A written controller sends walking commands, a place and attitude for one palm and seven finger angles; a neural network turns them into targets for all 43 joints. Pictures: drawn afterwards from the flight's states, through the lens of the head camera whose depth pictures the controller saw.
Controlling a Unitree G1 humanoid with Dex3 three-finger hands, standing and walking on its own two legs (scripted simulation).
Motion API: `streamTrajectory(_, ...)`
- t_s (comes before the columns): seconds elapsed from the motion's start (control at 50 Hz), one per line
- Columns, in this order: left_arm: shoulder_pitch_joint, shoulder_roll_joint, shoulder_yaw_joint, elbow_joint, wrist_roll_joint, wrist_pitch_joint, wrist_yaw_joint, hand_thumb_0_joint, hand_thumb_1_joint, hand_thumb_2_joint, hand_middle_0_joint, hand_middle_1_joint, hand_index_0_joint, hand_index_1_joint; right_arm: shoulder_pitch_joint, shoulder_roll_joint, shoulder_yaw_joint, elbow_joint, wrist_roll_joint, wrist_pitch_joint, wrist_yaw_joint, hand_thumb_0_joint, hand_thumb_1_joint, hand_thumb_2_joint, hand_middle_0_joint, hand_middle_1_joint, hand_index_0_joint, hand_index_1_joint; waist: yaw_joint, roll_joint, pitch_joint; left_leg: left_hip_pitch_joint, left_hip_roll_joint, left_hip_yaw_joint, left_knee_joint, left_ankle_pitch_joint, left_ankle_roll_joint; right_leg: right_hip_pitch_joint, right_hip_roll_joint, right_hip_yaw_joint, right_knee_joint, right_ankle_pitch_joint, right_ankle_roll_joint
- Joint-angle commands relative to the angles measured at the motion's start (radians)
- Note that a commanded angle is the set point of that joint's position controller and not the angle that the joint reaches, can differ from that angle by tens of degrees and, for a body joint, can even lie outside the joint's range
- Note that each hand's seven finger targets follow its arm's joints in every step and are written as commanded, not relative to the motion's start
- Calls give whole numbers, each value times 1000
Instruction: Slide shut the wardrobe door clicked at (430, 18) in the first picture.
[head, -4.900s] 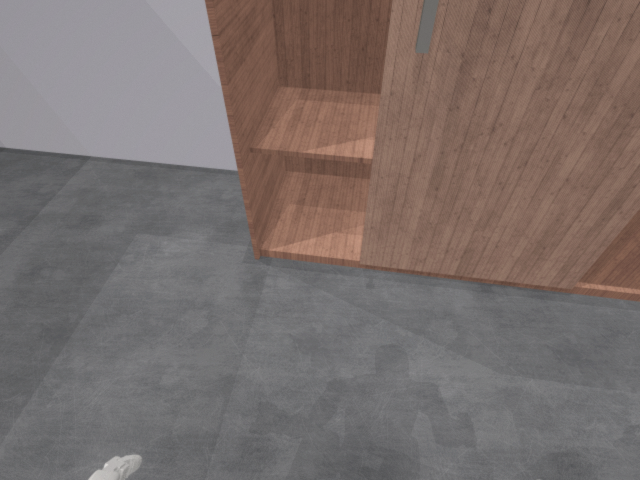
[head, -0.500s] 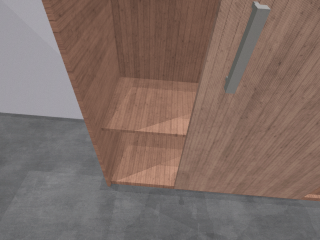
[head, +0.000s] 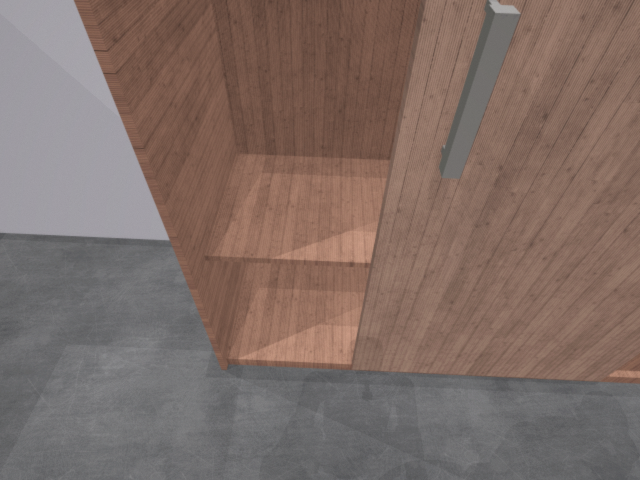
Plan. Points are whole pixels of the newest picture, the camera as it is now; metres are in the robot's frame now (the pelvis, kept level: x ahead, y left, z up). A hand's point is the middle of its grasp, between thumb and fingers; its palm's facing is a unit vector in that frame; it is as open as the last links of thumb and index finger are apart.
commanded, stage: come to a stop and stand still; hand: right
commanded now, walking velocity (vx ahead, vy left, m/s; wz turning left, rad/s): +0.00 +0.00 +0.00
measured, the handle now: (468, 96) +0.55 -0.17 +0.22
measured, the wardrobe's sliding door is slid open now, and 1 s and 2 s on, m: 0.41 0.41 0.41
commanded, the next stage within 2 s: look again from close up in 0.58 s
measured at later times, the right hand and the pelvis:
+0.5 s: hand out of the picture +0.04 -0.21 -0.18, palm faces +0.03 +0.98 -0.20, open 7.3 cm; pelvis +0.01 -0.04 -0.01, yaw +0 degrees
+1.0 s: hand out of the picture +0.01 -0.19 -0.19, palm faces +0.03 +0.99 -0.16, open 7.3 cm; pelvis +0.02 -0.03 -0.01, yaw +0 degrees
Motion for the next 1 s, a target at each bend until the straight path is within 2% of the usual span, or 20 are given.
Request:
streamTrajectory(0.0, 64, 74, 14, -20, -3, -17, 5, 0, 900, 900, -200, -300, -200, -300, 45, -91, -13, -33, -5, -25, -13, 0, -900, -900, 200, 300, 200, 300, 13, 9, 51, -70, 121, -123, -103, 11, -6, -10, -54, 68, -65, 36, -33)
streamTrajectory(0.02, -63, 110, 15, -89, -9, -41, -15, 0, 900, 900, -200, -300, -200, -300, 115, -113, 3, -17, -27, -62, -51, 0, -900, -900, 200, 300, 200, 300, -39, 19, 111, -89, 191, -187, -66, 435, -42, -134, -52, 18, 170, 11, -2)
streamTrajectory(0.04, 27, 51, 19, -119, -8, -24, -16, 0, 900, 900, -200, -300, -200, -300, 76, -163, -8, -63, -21, -66, -45, 0, -900, -900, 200, 300, 200, 300, 39, 38, 25, -98, 237, -225, -89, 218, 12, -88, -22, 48, 175, -133, -19)
streamTrajectory(0.06, 64, 57, 22, -100, -2, -23, -16, 0, 900, 900, -200, -300, -200, -300, 27, -143, -6, -79, -19, -63, -35, 0, -900, -900, 200, 300, 200, 300, 53, -31, 38, -158, 209, -192, -95, -15, 40, -51, -23, 43, 142, -105, -24)
streamTrajectory(0.08, 94, 61, 16, -96, 2, -24, -23, 0, 900, 900, -200, -300, -200, -300, 7, -150, -9, -84, -18, -61, -31, 0, -900, -900, 200, 300, 200, 300, 55, -40, 16, -159, 162, -134, -59, -125, 36, -56, -26, 48, 122, -60, -34)
streamTrajectory(0.1, 104, 66, 13, -100, 6, -30, -25, 0, 900, 900, -200, -300, -200, -300, 21, -126, -7, -89, -15, -62, -28, 0, -900, -900, 200, 300, 200, 300, 47, -29, 8, -150, 135, -125, -28, -126, 31, -78, -27, 64, 111, -28, -41)
streamTrajectory(0.16, 99, 78, 11, -109, 2, -45, -16, 0, 900, 900, -200, -300, -200, -300, 27, -98, -2, -92, -12, -55, -22, 0, -900, -900, 200, 300, 200, 300, 29, -16, 3, -104, 108, -105, 34, -45, 22, -102, -47, 92, 60, 35, -56)
streamTrajectory(0.2, 86, 84, 8, -112, 3, -50, -13, 0, 900, 900, -200, -300, -200, -300, 29, -94, -1, -92, -12, -50, -18, 0, -900, -900, 200, 300, 200, 300, 14, -25, 30, -89, 102, -94, 60, -2, 16, -128, -51, 107, 37, 64, -63)
streamTrajectory(0.3, 82, 97, 6, -98, 1, -54, -6, 0, 900, 900, -200, -300, -200, -300, 26, -99, -3, -94, -12, -39, -18, 0, -900, -900, 200, 300, 200, 300, 3, -2, 52, -73, 102, -82, 80, 48, 3, -124, -54, 108, 17, 104, -71)
streamTrajectory(0.48, 65, 104, 8, -82, 0, -51, -4, 0, 900, 900, -200, -300, -200, -300, 9, -118, -8, -104, -15, -27, -16, 0, -900, -900, 200, 300, 200, 300, 1, -6, 52, -61, 107, -74, 70, 45, -5, -107, -54, 104, -6, 86, -78)
streamTrajectory(0.54, 59, 110, 8, -81, 0, -52, -4, 0, 900, 900, -200, -300, -200, -300, 10, -120, -8, -104, -14, -27, -14, 0, -900, -900, 200, 300, 200, 300, 4, -20, 24, -61, 111, -82, 74, 68, -5, -76, -53, 98, -1, 107, -76)
streamTrajectory(0.62, 49, 112, 10, -78, -2, -52, -3, 0, 900, 900, -200, -300, -200, -300, 15, -121, -10, -101, -15, -28, -14, 0, -900, -900, 200, 300, 200, 300, 4, -7, 6, -53, 115, -84, 71, 93, -6, -55, -53, 94, 8, 137, -77)
streamTrajectory(0.66, 47, 112, 11, -74, -3, -52, -2, 0, 900, 900, -200, -300, -200, -300, 15, -121, -9, -96, -15, -28, -14, 0, -900, -900, 200, 300, 200, 300, 7, -16, 7, -55, 118, -81, 70, 109, -7, -46, -53, 90, 13, 154, -75)
streamTrajectory(0.7, 44, 113, 10, -71, -4, -50, -2, 0, 900, 900, -200, -300, -200, -300, 17, -120, -7, -92, -16, -29, -14, 0, -900, -900, 200, 300, 200, 300, 8, 10, 15, -54, 119, -84, 65, 122, -7, -50, -52, 88, 17, 150, -74)
streamTrajectory(0.76, 36, 113, 11, -67, -4, -50, 0, 0, 900, 900, -200, -300, -200, -300, 26, -115, -6, -86, -15, -28, -13, 0, -900, -900, 200, 300, 200, 300, 8, -15, 20, -64, 119, -86, 58, 117, -8, -35, -52, 88, 15, 154, -75)
streamTrajectory(0.78, 36, 108, 12, -65, -5, -48, -1, 0, 900, 900, -200, -300, -200, -300, 26, -117, -5, -84, -16, -29, -14, 0, -900, -900, 200, 300, 200, 300, 8, -1, 21, -58, 118, -86, 53, 118, -8, -40, -54, 88, 15, 148, -75)
streamTrajectory(0.86, 34, 113, 11, -62, -5, -49, 1, 0, 900, 900, -200, -300, -200, -300, 32, -112, -5, -79, -15, -27, -14, 0, -900, -900, 200, 300, 200, 300, 7, -13, 18, -60, 118, -85, 54, 117, -9, -27, -55, 89, 9, 161, -74)
streamTrajectory(0.96, 27, 111, 12, -59, -5, -48, 1, 0, 900, 900, -200, -300, -200, -300, 35, -111, -4, -73, -15, -29, -13, 0, -900, -900, 200, 300, 200, 300, 6, -2, 18, -59, 123, -90, 45, 130, -8, -24, -54, 85, 10, 149, -72)
streamTrajectory(0.98, 29, 106, 12, -57, -7, -47, 1, 0, 900, 900, -200, -300, -200, -300, 37, -114, -4, -74, -17, -30, -14, 0, -900, -900, 200, 300, 200, 300, 7, 17, 20, -50, 123, -90, 40, 136, -7, -32, -54, 85, 13, 143, -73)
